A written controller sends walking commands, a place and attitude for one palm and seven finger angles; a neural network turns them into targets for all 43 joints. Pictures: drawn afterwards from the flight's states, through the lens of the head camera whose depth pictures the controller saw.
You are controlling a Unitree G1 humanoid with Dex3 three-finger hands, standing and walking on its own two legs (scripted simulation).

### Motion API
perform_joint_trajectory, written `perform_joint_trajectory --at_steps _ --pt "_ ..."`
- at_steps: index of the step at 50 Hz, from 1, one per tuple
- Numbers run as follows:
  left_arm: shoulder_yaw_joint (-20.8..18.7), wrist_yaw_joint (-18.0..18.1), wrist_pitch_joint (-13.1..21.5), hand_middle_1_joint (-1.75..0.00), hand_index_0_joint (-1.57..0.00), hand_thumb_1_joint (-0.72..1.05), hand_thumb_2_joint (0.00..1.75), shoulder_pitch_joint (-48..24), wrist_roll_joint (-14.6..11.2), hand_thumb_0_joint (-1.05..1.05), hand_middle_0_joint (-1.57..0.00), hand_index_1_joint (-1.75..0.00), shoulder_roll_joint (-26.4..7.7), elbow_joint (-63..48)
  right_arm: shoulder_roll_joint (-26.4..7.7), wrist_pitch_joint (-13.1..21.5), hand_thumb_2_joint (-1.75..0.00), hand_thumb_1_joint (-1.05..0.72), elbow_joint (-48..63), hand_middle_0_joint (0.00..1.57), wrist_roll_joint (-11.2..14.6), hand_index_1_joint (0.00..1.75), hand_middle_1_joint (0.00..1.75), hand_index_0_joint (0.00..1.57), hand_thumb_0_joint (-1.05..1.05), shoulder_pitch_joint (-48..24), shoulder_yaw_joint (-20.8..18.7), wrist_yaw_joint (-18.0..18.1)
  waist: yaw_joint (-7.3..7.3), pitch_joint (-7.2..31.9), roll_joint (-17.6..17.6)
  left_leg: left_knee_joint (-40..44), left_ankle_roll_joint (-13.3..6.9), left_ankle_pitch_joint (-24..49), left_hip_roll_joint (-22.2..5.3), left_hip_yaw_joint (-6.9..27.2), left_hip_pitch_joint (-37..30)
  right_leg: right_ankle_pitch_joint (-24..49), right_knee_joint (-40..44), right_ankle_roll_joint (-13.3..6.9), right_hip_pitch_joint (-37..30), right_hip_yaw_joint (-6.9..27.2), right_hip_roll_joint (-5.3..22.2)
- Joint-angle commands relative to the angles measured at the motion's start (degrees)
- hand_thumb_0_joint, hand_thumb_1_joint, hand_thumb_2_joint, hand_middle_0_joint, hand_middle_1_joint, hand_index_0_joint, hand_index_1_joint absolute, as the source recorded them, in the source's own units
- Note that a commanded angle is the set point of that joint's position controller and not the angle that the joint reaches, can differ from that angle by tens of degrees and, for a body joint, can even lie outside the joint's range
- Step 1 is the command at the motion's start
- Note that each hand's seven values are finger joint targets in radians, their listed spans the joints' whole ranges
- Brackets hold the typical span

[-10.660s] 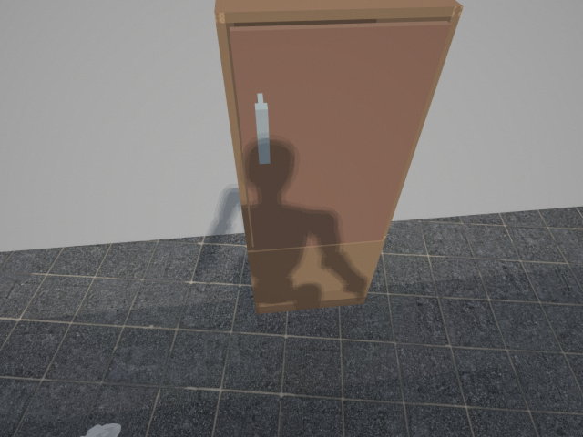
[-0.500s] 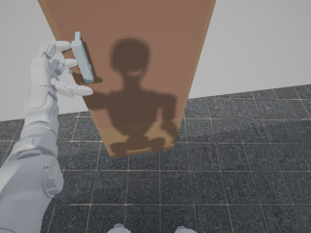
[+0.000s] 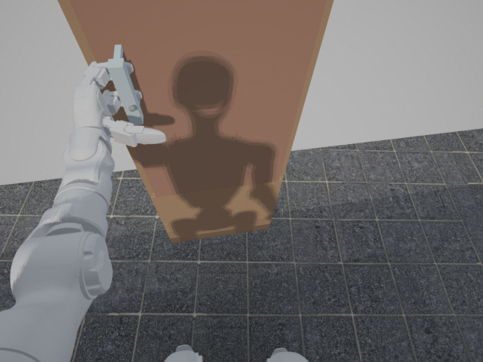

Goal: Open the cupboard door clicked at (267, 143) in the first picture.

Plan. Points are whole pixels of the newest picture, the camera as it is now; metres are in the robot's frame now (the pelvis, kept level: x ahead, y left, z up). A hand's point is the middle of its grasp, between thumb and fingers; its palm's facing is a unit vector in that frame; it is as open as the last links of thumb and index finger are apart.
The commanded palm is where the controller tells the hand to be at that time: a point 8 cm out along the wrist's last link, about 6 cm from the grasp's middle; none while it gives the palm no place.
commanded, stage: slide the fingers in behind the handle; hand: left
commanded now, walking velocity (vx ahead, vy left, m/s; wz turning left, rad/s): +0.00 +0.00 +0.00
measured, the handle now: (127, 86) +0.55 +0.16 +0.12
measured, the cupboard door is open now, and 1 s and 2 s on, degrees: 0 0 20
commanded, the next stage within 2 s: close the thumb around the handle in 0.58 s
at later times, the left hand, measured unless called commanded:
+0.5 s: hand (135, 107) +0.51 +0.15 +0.12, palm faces +0.11 -0.99 +0.00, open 13.8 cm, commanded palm +0.48 +0.19 +0.12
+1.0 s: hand (143, 104) +0.51 +0.13 +0.12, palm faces +0.09 -1.00 +0.01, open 11.0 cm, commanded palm +0.48 +0.18 +0.12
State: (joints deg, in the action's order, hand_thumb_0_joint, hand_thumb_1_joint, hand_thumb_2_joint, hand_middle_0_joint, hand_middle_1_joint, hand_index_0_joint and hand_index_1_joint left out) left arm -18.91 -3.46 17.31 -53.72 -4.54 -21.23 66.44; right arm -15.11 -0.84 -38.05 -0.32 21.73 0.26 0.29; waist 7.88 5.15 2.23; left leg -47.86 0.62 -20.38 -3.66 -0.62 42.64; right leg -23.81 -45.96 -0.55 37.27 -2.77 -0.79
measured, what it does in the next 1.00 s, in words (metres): stands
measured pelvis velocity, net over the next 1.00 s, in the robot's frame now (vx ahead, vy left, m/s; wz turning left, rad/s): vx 0.01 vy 0.00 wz -0.01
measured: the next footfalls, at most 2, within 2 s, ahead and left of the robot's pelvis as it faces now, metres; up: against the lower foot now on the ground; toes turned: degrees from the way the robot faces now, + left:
none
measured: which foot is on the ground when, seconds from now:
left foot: down 0.00-1.00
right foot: down 0.00-1.00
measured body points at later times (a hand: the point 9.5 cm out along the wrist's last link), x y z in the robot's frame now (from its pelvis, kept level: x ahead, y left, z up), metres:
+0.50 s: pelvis +0.00 +0.00 +0.00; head +0.09 +0.00 +0.44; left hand +0.50 +0.20 +0.12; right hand +0.01 -0.26 -0.12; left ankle +0.02 +0.13 -0.70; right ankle -0.02 -0.12 -0.70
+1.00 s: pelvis +0.01 +0.00 +0.00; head +0.09 +0.00 +0.44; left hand +0.50 +0.18 +0.12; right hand +0.02 -0.26 -0.12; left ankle +0.02 +0.13 -0.70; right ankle -0.02 -0.12 -0.70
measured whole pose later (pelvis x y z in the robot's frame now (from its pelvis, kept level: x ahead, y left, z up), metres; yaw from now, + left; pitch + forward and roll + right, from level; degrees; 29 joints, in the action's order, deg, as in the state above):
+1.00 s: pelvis +0.01 +0.00 +0.00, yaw +0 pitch +16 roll -1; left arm -18.2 0.0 19.1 -52.8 -4.4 -17.9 65.3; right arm -14.7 -0.7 -38.9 -1.0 22.7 -0.2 -0.8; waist 7.6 6.4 2.8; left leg -47.4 0.6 -20.8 -3.6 -1.0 42.2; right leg -24.2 -45.7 -0.5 37.1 -2.2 -0.8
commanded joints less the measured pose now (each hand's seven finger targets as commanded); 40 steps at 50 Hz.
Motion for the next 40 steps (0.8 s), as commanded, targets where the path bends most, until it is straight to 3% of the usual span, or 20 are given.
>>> perform_joint_trajectory --at_steps 1,2,4,6,8,12,13,16,19,22,23,25,28,29,32,33,34,37,38,40 --pt "-2.4 1.5 5.0 -1.2 -0.3 -0.5 0.3 -28.6 0.0 0.0 -0.3 -1.2 -13.5 -14.0 -8.6 1.7 -0.9 -0.9 3.2 0.2 -0.2 0.3 0.3 0.2 0.0 8.1 -2.9 0.6 0.77 25.6 1.9 3.0 -2.5 16.3 3.0 1.7 -20.7 20.9 5.7 0.3 -4.7 1.3 -2.3" --pt "-2.4 1.6 5.3 -1.2 -0.3 -0.5 0.3 -28.3 -0.1 0.0 -0.3 -1.2 -13.5 -12.9 -8.7 1.6 -0.9 -0.9 3.1 0.2 -0.4 0.3 0.3 0.2 0.0 8.6 -2.9 0.6 1.07 25.0 -0.1 3.0 -2.6 16.9 3.0 1.9 -19.7 21.8 5.5 0.2 -5.4 1.2 -2.4" --pt "0.2 1.5 5.3 -1.2 -0.3 -0.5 0.3 -30.0 0.2 0.0 -0.3 -1.2 -10.6 -13.0 -8.5 1.7 -0.9 -0.9 3.0 0.2 -0.2 0.3 0.3 0.2 0.0 8.3 -3.0 0.4 2.22 23.8 0.3 2.8 -2.7 15.7 3.1 1.4 -19.3 21.8 5.8 0.6 -4.3 1.4 -2.4" --pt "0.7 1.5 5.0 -1.2 -0.3 -0.5 0.3 -31.3 0.6 0.0 -0.3 -1.2 -10.8 -12.1 -8.7 1.6 -0.9 -0.9 2.6 0.2 -0.2 0.3 0.3 0.2 0.0 8.6 -3.0 0.4 2.71 22.4 0.3 3.1 -2.7 14.1 2.9 1.7 -18.7 19.9 6.1 0.5 -3.2 1.2 -2.4" --pt "1.5 1.7 5.2 -1.2 -0.3 -0.5 0.3 -33.1 0.6 0.0 -0.3 -1.2 -9.8 -13.6 -8.6 1.8 -0.9 -0.9 2.4 0.2 -0.3 0.3 0.3 0.2 0.0 8.9 -3.2 0.3 2.76 23.7 2.9 3.0 -2.6 14.9 3.0 1.8 -20.5 19.9 6.0 0.4 -2.4 1.2 -2.4" --pt "3.1 1.8 5.4 -1.2 -0.3 -0.5 0.3 -32.4 0.4 0.0 -0.3 -1.2 -7.1 -13.6 -8.4 1.9 -0.9 -0.9 1.9 0.2 -0.5 0.3 0.3 0.2 0.0 9.5 -3.3 0.1 3.18 24.4 2.9 2.5 -2.6 16.7 2.9 2.1 -22.6 20.5 6.0 0.2 -1.4 0.7 -2.7" --pt "2.1 1.9 5.4 -1.2 -0.3 -0.5 0.3 -32.2 0.2 0.0 -0.3 -1.2 -8.5 -13.5 -8.7 1.9 -0.9 -0.9 1.7 0.2 -0.5 0.3 0.3 0.2 0.0 9.4 -3.3 0.1 2.79 24.6 3.2 2.6 -2.4 16.4 2.8 2.3 -22.4 20.1 6.1 0.2 -1.3 0.8 -2.7" --pt "2.9 2.0 5.0 -1.2 -0.3 -0.5 0.3 -32.6 0.1 0.0 -0.3 -1.2 -7.5 -12.6 -8.7 1.9 -0.9 -0.9 1.5 0.2 -0.3 0.3 0.3 0.2 0.0 9.3 -3.4 0.1 3.17 23.2 1.7 3.1 -2.5 14.9 2.8 2.4 -21.5 18.9 6.4 0.3 -1.2 0.7 -2.7" --pt "0.8 2.6 5.4 -1.2 -0.3 -0.5 0.3 -32.6 0.3 0.0 -0.3 -1.2 -10.1 -12.6 -8.8 2.0 -0.9 -0.9 1.5 0.2 -0.5 0.3 0.3 0.2 0.0 9.5 -3.2 0.0 2.41 24.0 2.3 3.2 -2.5 14.7 3.1 2.3 -20.7 19.2 6.2 0.2 -2.5 0.9 -2.5" --pt "0.6 2.6 5.6 -1.2 -0.3 -0.5 0.3 -32.2 0.5 0.0 -0.3 -1.2 -10.3 -11.7 -8.8 2.0 -0.9 -0.9 1.6 0.2 -0.6 0.3 0.3 0.2 0.0 9.6 -3.1 0.2 2.72 22.5 0.4 3.3 -2.7 14.6 3.0 2.2 -19.7 19.5 6.2 0.2 -2.7 0.9 -2.6" --pt "1.9 2.5 5.7 -1.2 -0.3 -0.5 0.3 -32.3 0.3 0.0 -0.3 -1.2 -8.7 -12.4 -8.6 2.2 -0.9 -0.9 1.9 0.2 -0.4 0.3 0.3 0.2 0.0 9.0 -3.1 0.0 2.89 23.1 1.2 3.3 -2.7 13.9 3.1 2.0 -20.2 18.9 6.6 0.4 -2.2 1.0 -2.6" --pt "0.7 2.4 6.0 -1.2 -0.3 -0.5 0.3 -31.1 0.4 0.0 -0.3 -1.2 -10.0 -12.9 -8.7 2.1 -0.9 -0.9 2.1 0.2 -0.4 0.3 0.3 0.2 0.0 9.0 -3.1 0.1 2.06 23.9 1.8 3.2 -2.6 15.3 3.1 1.8 -20.4 20.5 6.2 0.2 -3.4 1.1 -2.5" --pt "2.4 2.3 6.2 -1.2 -0.3 -0.5 0.3 -33.5 0.2 0.0 -0.3 -1.2 -8.1 -14.1 -8.6 2.2 -0.9 -0.9 1.9 0.2 -0.4 0.3 0.3 0.2 0.0 8.9 -3.2 -0.1 3.01 23.7 3.2 3.0 -2.5 15.6 3.0 2.2 -22.0 19.8 6.1 0.2 -1.4 0.8 -2.7" --pt "1.2 2.4 6.3 -1.2 -0.3 -0.5 0.3 -31.2 0.4 0.0 -0.3 -1.2 -9.2 -13.6 -8.6 2.1 -0.9 -0.9 2.0 0.2 -0.4 0.3 0.3 0.2 0.0 8.9 -3.4 -0.1 1.99 24.5 3.3 2.8 -2.4 15.9 3.0 2.1 -22.1 19.9 6.0 0.1 -2.1 0.9 -2.6" --pt "1.3 2.5 6.0 -1.2 -0.3 -0.5 0.3 -30.8 0.2 0.0 -0.3 -1.2 -8.9 -13.0 -8.7 2.0 -0.9 -0.9 2.1 0.2 -0.4 0.3 0.3 0.2 0.0 8.9 -3.3 0.0 2.38 23.6 1.2 3.0 -2.6 15.8 3.0 2.1 -21.3 20.4 6.1 0.1 -2.6 0.8 -2.7" --pt "2.0 2.4 6.0 -1.2 -0.3 -0.5 0.3 -31.9 0.1 0.0 -0.3 -1.2 -8.6 -13.6 -8.6 1.9 -0.9 -0.9 2.1 0.2 -0.3 0.3 0.3 0.2 0.0 8.5 -3.2 0.0 2.61 23.6 2.4 3.1 -2.5 15.5 3.0 2.0 -21.2 20.3 6.2 0.2 -2.5 1.0 -2.6" --pt "1.2 2.5 5.6 -1.2 -0.3 -0.5 0.3 -30.5 0.1 0.0 -0.3 -1.2 -8.7 -12.2 -8.5 1.9 -0.9 -0.9 2.0 0.2 -0.3 0.3 0.3 0.2 0.0 8.6 -3.2 0.0 2.11 22.9 1.6 3.2 -2.4 15.1 3.1 1.9 -20.5 20.1 6.2 0.2 -2.7 0.8 -2.6" --pt "1.5 2.7 5.6 -1.22 -0.31 -0.33 0.37 -32.3 0.3 0.0 -0.31 -1.22 -8.9 -13.0 -8.7 1.8 -0.9 -0.9 2.1 0.2 -0.3 0.3 0.3 0.2 0.0 8.9 -3.2 0.2 2.65 23.3 0.5 3.3 -2.6 15.5 3.1 2.1 -20.7 20.2 6.1 0.2 -2.9 0.8 -2.6" --pt "1.6 2.7 5.8 -1.22 -0.32 -0.28 0.4 -32.4 0.3 0.0 -0.32 -1.22 -8.8 -14.1 -8.6 1.8 -0.9 -0.9 2.1 0.2 -0.3 0.3 0.3 0.2 0.0 8.8 -3.3 0.2 2.4 24.7 2.4 3.1 -2.4 16.8 3.0 2.1 -22.2 21.1 5.9 0.2 -2.7 0.8 -2.6" --pt "1.8 2.6 5.8 -1.24 -0.32 -0.16 0.44 -30.4 0.2 0.0 -0.32 -1.24 -7.9 -14.0 -8.5 1.8 -0.9 -0.9 2.2 0.2 -0.3 0.3 0.3 0.2 0.0 8.6 -3.4 0.0 1.97 24.9 2.7 2.8 -2.3 18.5 2.9 2.1 -23.3 22.0 5.7 0.1 -2.4 0.6 -2.7"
